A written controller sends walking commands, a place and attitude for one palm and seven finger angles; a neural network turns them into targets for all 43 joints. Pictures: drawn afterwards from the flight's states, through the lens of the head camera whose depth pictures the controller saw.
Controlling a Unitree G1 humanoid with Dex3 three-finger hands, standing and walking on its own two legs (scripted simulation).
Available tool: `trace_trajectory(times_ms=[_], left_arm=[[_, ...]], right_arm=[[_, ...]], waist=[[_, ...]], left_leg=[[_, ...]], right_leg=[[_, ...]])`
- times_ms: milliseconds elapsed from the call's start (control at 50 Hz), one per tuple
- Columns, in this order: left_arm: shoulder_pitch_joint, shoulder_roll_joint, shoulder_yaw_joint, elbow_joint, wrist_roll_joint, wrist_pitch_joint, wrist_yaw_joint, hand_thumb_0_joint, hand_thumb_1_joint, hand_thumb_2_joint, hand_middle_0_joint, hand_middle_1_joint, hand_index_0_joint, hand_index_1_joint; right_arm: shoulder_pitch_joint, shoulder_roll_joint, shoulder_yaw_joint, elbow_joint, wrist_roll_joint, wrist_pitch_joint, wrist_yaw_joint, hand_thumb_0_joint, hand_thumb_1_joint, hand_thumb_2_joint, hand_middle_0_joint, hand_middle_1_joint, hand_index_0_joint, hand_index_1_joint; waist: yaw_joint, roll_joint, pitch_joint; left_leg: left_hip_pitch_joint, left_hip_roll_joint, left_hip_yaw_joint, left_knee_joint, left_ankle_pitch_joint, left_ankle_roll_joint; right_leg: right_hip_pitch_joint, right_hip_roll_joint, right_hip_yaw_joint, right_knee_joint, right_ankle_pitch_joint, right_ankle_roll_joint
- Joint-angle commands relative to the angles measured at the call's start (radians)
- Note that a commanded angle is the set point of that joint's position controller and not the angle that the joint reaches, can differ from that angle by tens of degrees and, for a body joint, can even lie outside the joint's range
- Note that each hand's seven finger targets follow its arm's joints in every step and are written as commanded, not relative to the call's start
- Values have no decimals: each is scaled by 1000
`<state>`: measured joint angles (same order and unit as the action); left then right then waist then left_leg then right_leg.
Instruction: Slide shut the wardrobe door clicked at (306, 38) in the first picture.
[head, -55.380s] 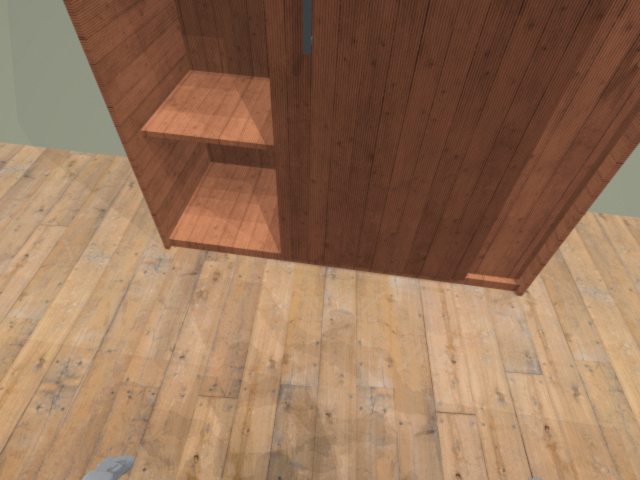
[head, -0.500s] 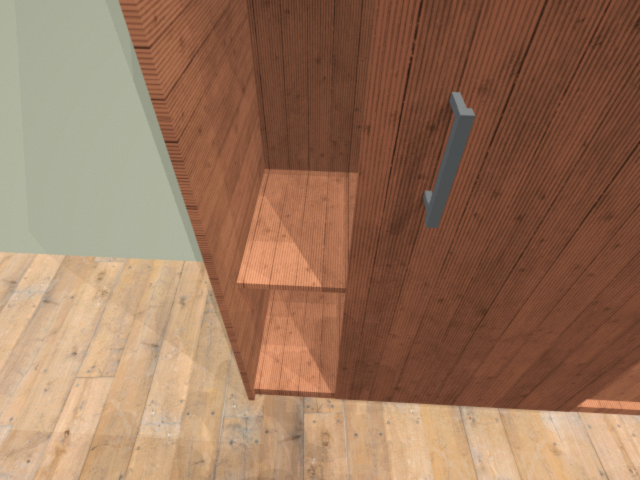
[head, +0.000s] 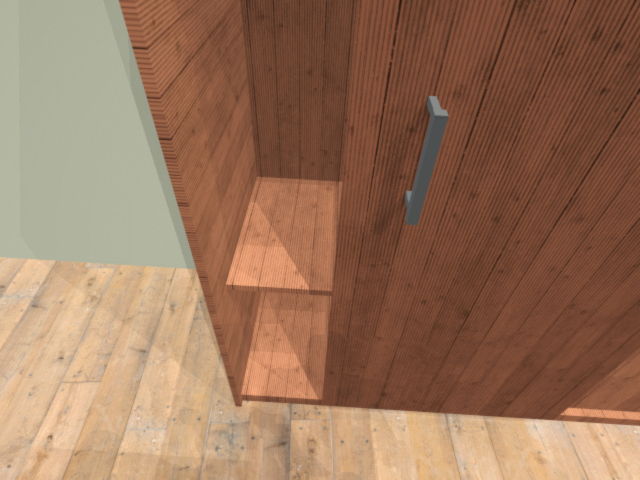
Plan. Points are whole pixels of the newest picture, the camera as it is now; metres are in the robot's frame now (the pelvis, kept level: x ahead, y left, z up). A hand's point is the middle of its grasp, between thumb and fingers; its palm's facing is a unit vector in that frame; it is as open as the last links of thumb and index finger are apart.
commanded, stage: come to a stop and stand still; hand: right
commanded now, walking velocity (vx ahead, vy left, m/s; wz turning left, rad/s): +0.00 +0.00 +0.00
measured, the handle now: (422, 164) +0.48 -0.11 +0.18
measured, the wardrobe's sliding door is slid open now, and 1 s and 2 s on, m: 0.25 0.25 0.25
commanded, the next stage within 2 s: look again from close up in 0.60 s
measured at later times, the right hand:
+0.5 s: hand out of the picture -0.05 -0.19 -0.18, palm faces +0.03 +0.98 -0.17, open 7.4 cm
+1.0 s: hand out of the picture -0.05 -0.17 -0.17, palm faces +0.05 +0.98 -0.17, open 7.4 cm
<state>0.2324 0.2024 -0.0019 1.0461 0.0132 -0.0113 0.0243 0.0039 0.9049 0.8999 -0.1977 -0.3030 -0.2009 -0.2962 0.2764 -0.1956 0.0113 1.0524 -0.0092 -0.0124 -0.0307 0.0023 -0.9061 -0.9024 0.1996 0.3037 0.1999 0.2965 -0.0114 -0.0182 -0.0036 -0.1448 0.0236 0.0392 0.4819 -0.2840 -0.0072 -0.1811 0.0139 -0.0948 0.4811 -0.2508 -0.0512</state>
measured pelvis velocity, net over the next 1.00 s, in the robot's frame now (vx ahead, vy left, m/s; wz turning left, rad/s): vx -0.02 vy -0.01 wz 0.01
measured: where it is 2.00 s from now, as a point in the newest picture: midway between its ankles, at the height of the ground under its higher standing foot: outside the picture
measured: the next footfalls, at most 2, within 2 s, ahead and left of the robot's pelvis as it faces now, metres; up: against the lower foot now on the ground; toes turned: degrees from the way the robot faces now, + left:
none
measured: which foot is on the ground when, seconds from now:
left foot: down 0.00-1.00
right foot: down 0.00-1.00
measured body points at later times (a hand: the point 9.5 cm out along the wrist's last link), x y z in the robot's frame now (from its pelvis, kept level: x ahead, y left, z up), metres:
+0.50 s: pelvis -0.02 -0.02 +0.00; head -0.02 -0.03 +0.45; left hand -0.04 +0.20 -0.16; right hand -0.05 -0.24 -0.16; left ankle -0.01 +0.12 -0.74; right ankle +0.01 -0.08 -0.74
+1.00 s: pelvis -0.02 -0.01 +0.00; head -0.02 +0.00 +0.45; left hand -0.03 +0.20 -0.16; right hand -0.05 -0.22 -0.16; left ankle -0.01 +0.12 -0.74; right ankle +0.01 -0.08 -0.74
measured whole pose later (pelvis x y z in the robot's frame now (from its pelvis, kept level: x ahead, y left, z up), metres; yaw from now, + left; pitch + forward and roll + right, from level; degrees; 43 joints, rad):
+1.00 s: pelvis -0.02 -0.01 +0.00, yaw +0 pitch -2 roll +0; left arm 0.30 0.14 0.01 1.12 0.01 -0.01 0.03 0.00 0.91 0.90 -0.20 -0.30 -0.20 -0.30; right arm 0.35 -0.11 0.00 1.12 -0.02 -0.01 -0.04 0.00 -0.91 -0.90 0.20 0.30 0.20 0.30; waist 0.00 -0.02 0.02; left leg -0.19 0.04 0.03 0.45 -0.23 -0.02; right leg -0.21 0.03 -0.11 0.41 -0.19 -0.07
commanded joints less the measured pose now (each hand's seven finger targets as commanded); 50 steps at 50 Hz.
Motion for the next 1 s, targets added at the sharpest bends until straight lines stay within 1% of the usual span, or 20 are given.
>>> trace_trajectory(times_ms=[0, 60, 100, 140, 200, 220, 280, 300, 360, 420, 440, 500, 540, 600, 700, 760, 800, 920, 960, 980], left_arm=[[29, 118, 25, -35, -2, -10, -1, 0, 900, 900, -200, -300, -200, -300], [34, 115, 24, -25, 0, -9, -2, 0, 900, 900, -200, -300, -200, -300], [42, 112, 23, -19, -1, -7, -3, 0, 900, 900, -200, -300, -200, -300], [48, 105, 21, -11, -1, -8, -3, 0, 900, 900, -200, -300, -200, -300], [64, 98, 21, 1, -4, -7, -2, 0, 900, 900, -200, -300, -200, -300], [69, 96, 21, 5, -3, -8, -1, 0, 900, 900, -200, -300, -200, -300], [86, 88, 20, 16, -3, -9, 1, 0, 900, 900, -200, -300, -200, -300], [85, 89, 20, 19, -6, -6, 0, 0, 900, 900, -200, -300, -200, -300], [100, 79, 20, 28, -4, -6, 3, 0, 900, 900, -200, -300, -200, -300], [110, 70, 22, 34, -5, -4, 2, 0, 900, 900, -200, -300, -200, -300], [115, 68, 23, 36, -5, -4, 3, 0, 900, 900, -200, -300, -200, -300], [121, 61, 25, 42, -6, -2, 3, 0, 900, 900, -200, -300, -200, -300], [129, 55, 26, 43, -4, -2, 4, 0, 900, 900, -200, -300, -200, -300], [126, 56, 29, 44, -5, 3, 3, 0, 900, 900, -200, -300, -200, -300], [133, 42, 30, 45, -6, 0, 3, 0, 900, 900, -200, -300, -200, -300], [139, 36, 29, 48, -4, -2, 4, 0, 900, 900, -200, -300, -200, -300], [136, 36, 30, 48, -6, -2, 4, 0, 900, 900, -200, -300, -200, -300], [139, 26, 27, 49, -5, -3, 3, 0, 900, 900, -200, -300, -200, -300], [140, 25, 26, 48, -3, -4, 4, 0, 900, 900, -200, -300, -200, -300], [142, 23, 25, 50, -4, -4, 4, 0, 900, 900, -200, -300, -200, -300]], right_arm=[[41, -126, -20, -32, -5, -11, -10, 0, -900, -900, 200, 300, 200, 300], [47, -116, -19, -25, -5, -9, -9, 0, -900, -900, 200, 300, 200, 300], [56, -112, -19, -18, -6, -8, -8, 0, -900, -900, 200, 300, 200, 300], [64, -104, -18, -11, -6, -7, -8, 0, -900, -900, 200, 300, 200, 300], [75, -96, -16, -1, -7, -8, -9, 0, -900, -900, 200, 300, 200, 300], [77, -87, -17, 4, -6, -6, -10, 0, -900, -900, 200, 300, 200, 300], [94, -71, -15, 17, -6, -4, -11, 0, -900, -900, 200, 300, 200, 300], [96, -74, -14, 21, -7, -3, -11, 0, -900, -900, 200, 300, 200, 300], [114, -53, -14, 32, -8, 0, -12, 0, -900, -900, 200, 300, 200, 300], [125, -43, -14, 40, -10, 0, -14, 0, -900, -900, 200, 300, 200, 300], [130, -37, -15, 41, -9, 0, -14, 0, -900, -900, 200, 300, 200, 300], [141, -31, -15, 47, -11, -1, -16, 0, -900, -900, 200, 300, 200, 300], [144, -20, -16, 49, -11, 1, -16, 0, -900, -900, 200, 300, 200, 300], [155, -16, -16, 54, -13, 3, -17, 0, -900, -900, 200, 300, 200, 300], [165, -7, -18, 54, -14, -3, -19, 0, -900, -900, 200, 300, 200, 300], [162, -1, -20, 52, -13, -4, -20, 0, -900, -900, 200, 300, 200, 300], [165, -3, -21, 51, -14, -5, -20, 0, -900, -900, 200, 300, 200, 300], [158, -3, -24, 47, -13, -8, -20, 0, -900, -900, 200, 300, 200, 300], [160, 0, -25, 47, -11, -10, -20, 0, -900, -900, 200, 300, 200, 300], [155, -2, -24, 47, -10, -11, -20, 0, -900, -900, 200, 300, 200, 300]], waist=[[6, 43, 95], [10, 14, 91], [7, 17, 89], [9, 5, 85], [8, 27, 78], [11, 9, 81], [10, -6, 72], [5, 1, 90], [7, -11, 95], [7, 10, 101], [8, 0, 95], [7, 15, 101], [10, -5, 106], [6, -9, 118], [7, 20, 107], [13, 7, 100], [10, 26, 106], [13, 11, 104], [15, 22, 81], [15, 25, 86]], left_leg=[[-79, 82, -92, -122, 72, 35], [-84, 83, -93, -128, 52, 35], [-77, 80, -86, -131, 43, 32], [-73, 84, -86, -131, 47, 32], [-62, 83, -79, -131, 62, 29], [-65, 84, -78, -126, 62, 30], [-57, 80, -66, -115, 74, 28], [-58, 78, -62, -119, 61, 24], [-62, 75, -54, -108, 59, 23], [-66, 75, -54, -110, 54, 23], [-67, 75, -53, -107, 57, 23], [-77, 75, -51, -110, 51, 21], [-86, 72, -48, -102, 48, 20], [-91, 66, -46, -99, 35, 19], [-99, 71, -58, -108, 55, 22], [-107, 70, -60, -98, 66, 22], [-105, 70, -63, -107, 68, 23], [-111, 74, -71, -110, 70, 27], [-103, 76, -78, -110, 89, 31], [-106, 77, -79, -112, 84, 31]], right_leg=[[-42, -116, 147, -138, 52, 1], [-38, -116, 151, -157, 11, 4], [-49, -119, 154, -167, -17, 3], [-51, -119, 156, -175, -23, 5], [-48, -119, 158, -170, -2, 4], [-52, -120, 161, -178, -7, 5], [-48, -129, 171, -197, -18, 4], [-64, -130, 176, -201, -42, 3], [-70, -136, 189, -226, -74, 4], [-80, -133, 191, -229, -95, 4], [-73, -135, 190, -230, -90, 4], [-71, -135, 191, -229, -97, 3], [-74, -139, 197, -244, -116, 6], [-91, -143, 205, -259, -165, 6], [-73, -136, 190, -234, -110, 5], [-60, -136, 187, -234, -89, 8], [-65, -136, 183, -225, -81, 6], [-60, -129, 168, -210, -53, 8], [-39, -124, 161, -192, -13, 7], [-41, -125, 158, -191, -12, 8]])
